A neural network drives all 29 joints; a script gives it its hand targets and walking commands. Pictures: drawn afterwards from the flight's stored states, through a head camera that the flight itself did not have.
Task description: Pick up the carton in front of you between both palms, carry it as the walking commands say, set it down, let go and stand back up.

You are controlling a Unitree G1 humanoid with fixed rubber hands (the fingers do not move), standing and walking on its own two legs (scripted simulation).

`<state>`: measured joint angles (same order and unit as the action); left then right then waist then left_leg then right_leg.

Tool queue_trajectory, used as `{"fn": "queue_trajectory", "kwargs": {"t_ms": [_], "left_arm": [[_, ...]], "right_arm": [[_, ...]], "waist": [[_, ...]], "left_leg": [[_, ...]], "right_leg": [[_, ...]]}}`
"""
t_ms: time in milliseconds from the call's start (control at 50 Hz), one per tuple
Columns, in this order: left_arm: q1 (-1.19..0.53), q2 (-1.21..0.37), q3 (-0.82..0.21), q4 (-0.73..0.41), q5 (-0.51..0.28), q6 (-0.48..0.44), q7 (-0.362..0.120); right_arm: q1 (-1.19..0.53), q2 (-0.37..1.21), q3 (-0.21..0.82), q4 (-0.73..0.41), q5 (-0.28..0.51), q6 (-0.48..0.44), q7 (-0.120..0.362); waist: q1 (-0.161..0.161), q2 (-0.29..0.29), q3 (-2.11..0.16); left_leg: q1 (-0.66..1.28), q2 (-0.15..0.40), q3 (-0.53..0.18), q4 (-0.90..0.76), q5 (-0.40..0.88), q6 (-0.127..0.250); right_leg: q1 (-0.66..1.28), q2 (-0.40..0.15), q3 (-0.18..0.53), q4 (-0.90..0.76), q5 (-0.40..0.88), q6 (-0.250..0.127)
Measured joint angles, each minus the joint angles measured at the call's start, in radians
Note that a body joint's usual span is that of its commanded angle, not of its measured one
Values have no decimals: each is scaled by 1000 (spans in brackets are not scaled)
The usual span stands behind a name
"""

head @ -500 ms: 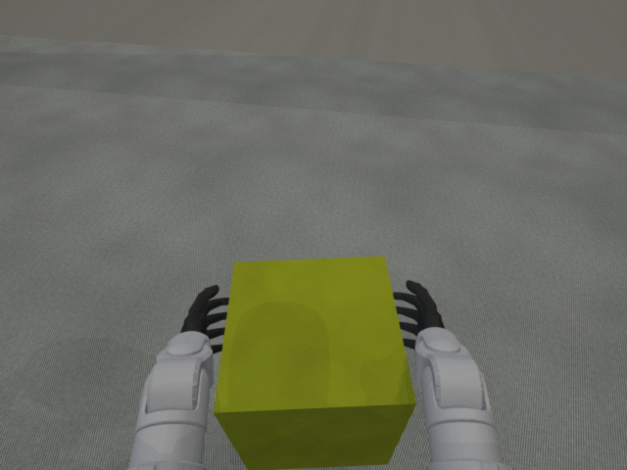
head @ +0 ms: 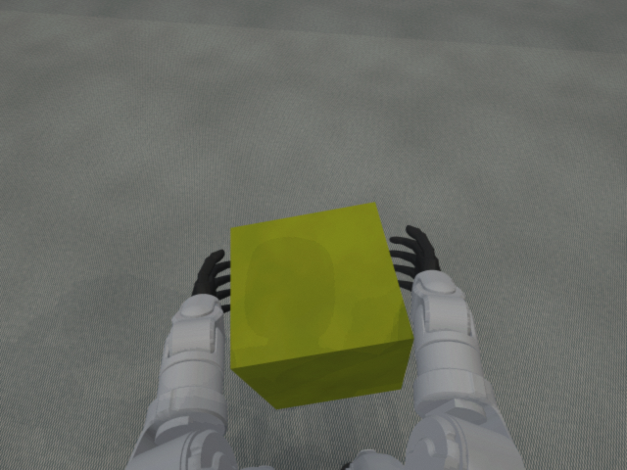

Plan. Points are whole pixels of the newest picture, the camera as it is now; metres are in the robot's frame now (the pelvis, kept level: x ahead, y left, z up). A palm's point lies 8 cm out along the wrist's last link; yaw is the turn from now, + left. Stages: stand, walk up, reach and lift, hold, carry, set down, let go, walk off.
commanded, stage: set down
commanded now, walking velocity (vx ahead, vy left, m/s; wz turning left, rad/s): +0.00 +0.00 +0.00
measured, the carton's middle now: (321, 314) +0.35 -0.01 -0.08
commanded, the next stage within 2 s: none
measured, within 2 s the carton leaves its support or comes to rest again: neither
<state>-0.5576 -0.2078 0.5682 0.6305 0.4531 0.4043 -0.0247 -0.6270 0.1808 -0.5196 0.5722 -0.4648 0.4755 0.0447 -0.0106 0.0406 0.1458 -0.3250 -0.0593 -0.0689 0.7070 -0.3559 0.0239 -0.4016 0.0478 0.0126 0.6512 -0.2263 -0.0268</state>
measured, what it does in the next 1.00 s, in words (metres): lowers itself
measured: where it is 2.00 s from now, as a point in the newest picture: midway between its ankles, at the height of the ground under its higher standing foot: outside the picture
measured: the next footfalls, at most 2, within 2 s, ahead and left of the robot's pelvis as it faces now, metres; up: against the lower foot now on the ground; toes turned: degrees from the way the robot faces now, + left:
none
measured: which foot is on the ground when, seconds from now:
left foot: down 0.00-1.00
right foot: down 0.00-1.00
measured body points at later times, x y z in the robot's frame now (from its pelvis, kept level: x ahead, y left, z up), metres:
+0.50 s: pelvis -0.03 +0.00 -0.13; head +0.18 -0.02 +0.27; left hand +0.40 +0.15 -0.20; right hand +0.42 -0.16 -0.19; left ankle +0.01 +0.11 -0.72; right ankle +0.08 -0.11 -0.72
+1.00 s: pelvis -0.05 +0.00 -0.26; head +0.26 -0.01 +0.08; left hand +0.45 +0.14 -0.38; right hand +0.45 -0.16 -0.37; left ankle +0.01 +0.11 -0.72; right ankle +0.07 -0.11 -0.72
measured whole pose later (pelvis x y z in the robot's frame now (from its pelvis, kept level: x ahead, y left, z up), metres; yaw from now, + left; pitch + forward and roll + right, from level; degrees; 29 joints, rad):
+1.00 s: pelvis -0.05 +0.00 -0.26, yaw +4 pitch +45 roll +2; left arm -1.01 0.07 0.30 0.76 0.04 0.18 0.10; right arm -0.97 0.00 -0.41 0.63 -0.12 0.19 -0.11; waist -0.05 0.03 -0.08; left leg -1.97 -0.18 -0.04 1.78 -0.61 -0.03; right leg -2.05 0.10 0.07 1.72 -0.46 0.04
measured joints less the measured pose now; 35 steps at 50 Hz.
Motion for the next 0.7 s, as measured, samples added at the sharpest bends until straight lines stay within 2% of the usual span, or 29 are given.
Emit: {"fn": "queue_trajectory", "kwargs": {"t_ms": [60, 120, 220, 280, 320, 400, 580, 640, 700], "left_arm": [[-9, 8, -7, -3, -2, -65, 13], [-15, 27, -39, -8, -58, -150, 34], [-49, 85, -152, -3, -204, -276, 79], [-65, 120, -245, -18, -305, -305, 112], [-77, 126, -269, -19, -347, -312, 129], [-111, 115, -231, 16, -345, -303, 135], [-259, 140, -84, 116, -238, -210, 90], [-292, 145, -69, 138, -213, -200, 82], [-304, 158, -92, 138, -226, -206, 69]], "right_arm": [[-22, -10, -3, 42, -8, -97, 7], [-22, -21, 20, 50, 18, -208, -2], [-14, -58, 89, 14, 137, -348, -47], [2, -93, 140, -35, 229, -377, -68], [-1, -116, 164, -45, 271, -378, -81], [-48, -149, 180, -5, 282, -346, -83], [-229, -107, 36, 122, 163, -265, -79], [-240, -108, 23, 123, 151, -257, -83], [-242, -111, 26, 114, 170, -267, -87]], "waist": [[8, 0, -11], [7, 1, -26], [-1, 14, -60], [-1, 22, -91], [-2, 26, -127], [-5, 19, -207], [-20, -10, -285], [-16, -10, -298], [-11, -13, -309]], "left_leg": [[-156, -7, 2, 61, -8, 1], [-344, -18, 1, 133, -14, -1], [-668, -39, -6, 277, -32, -5], [-816, -54, -8, 352, -44, -8], [-893, -63, -7, 397, -53, -11], [-1000, -76, 7, 495, -88, -11], [-1171, -78, 23, 683, -162, -22], [-1241, -81, 23, 728, -175, -25], [-1322, -85, 26, 773, -185, -29]], "right_leg": [[-154, -2, 3, 57, -6, 4], [-339, -6, 5, 124, -12, 9], [-657, 4, 36, 259, -27, 31], [-804, 10, 57, 335, -41, 42], [-881, 11, 65, 384, -54, 49], [-997, 12, 76, 496, -92, 53], [-1180, 41, 83, 690, -155, 50], [-1251, 45, 81, 735, -166, 49], [-1334, 48, 82, 782, -175, 51]]}}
